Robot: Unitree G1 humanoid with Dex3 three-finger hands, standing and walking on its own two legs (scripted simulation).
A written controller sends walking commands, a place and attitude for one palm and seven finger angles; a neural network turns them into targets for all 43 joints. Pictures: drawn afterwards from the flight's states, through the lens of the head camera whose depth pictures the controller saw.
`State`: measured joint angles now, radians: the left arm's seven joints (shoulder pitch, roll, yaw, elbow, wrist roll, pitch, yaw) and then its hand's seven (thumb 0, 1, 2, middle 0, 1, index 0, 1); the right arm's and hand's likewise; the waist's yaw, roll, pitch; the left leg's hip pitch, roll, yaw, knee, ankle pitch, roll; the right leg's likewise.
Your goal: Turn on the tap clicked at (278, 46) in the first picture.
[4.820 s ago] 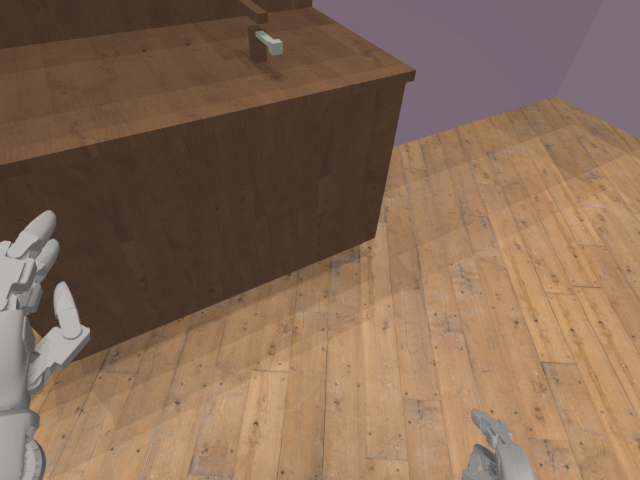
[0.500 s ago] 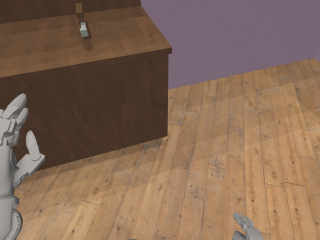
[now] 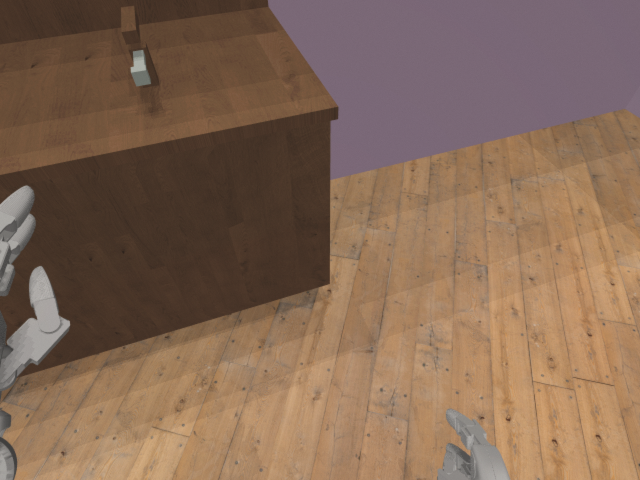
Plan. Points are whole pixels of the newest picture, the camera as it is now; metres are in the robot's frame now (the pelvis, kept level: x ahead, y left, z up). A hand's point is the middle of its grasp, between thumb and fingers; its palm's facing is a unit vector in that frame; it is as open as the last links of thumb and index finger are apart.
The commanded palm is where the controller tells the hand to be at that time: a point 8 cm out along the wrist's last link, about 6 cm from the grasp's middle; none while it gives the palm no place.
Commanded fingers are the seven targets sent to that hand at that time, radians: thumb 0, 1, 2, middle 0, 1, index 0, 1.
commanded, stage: take the last steps up to it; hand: left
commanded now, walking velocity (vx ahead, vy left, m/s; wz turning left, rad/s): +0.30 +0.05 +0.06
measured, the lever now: (140, 75) +0.79 +0.40 +0.11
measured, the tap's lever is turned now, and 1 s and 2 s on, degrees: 0 0 0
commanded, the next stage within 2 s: come to a stop and stand still in 1.56 s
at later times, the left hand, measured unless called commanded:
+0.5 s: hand (95, 219) +0.34 +0.26 +0.18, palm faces +0.44 -0.82 -0.37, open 7.4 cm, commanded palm +0.26 +0.30 +0.18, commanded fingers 0.00 0.90 0.90 -0.20 -0.30 -0.20 -0.30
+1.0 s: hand (172, 168) +0.43 +0.21 +0.17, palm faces +0.39 -0.81 -0.44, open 7.4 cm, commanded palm +0.36 +0.26 +0.18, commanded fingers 0.00 0.90 0.90 -0.20 -0.30 -0.20 -0.30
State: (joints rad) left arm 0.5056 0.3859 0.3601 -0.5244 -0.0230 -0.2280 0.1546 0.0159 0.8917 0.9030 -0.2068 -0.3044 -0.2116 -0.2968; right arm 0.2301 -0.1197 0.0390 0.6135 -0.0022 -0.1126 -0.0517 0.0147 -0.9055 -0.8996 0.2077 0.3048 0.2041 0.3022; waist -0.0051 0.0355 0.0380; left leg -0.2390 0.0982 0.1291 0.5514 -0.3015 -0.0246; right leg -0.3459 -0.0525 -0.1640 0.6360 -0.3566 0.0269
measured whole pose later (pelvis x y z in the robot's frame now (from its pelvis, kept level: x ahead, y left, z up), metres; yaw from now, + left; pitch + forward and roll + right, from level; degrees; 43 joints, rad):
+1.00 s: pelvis +0.22 -0.03 +0.01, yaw +3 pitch +0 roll +2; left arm 0.50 0.35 0.35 -0.53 -0.02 -0.24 0.15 0.02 0.89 0.90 -0.21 -0.31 -0.22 -0.30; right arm 0.19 -0.25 -0.04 0.63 0.00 -0.07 -0.06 0.02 -0.91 -0.90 0.21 0.30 0.20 0.30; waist -0.02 -0.02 0.08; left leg -0.47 0.07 0.10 0.87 -0.32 -0.02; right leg -0.24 -0.07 -0.18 0.50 -0.26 -0.05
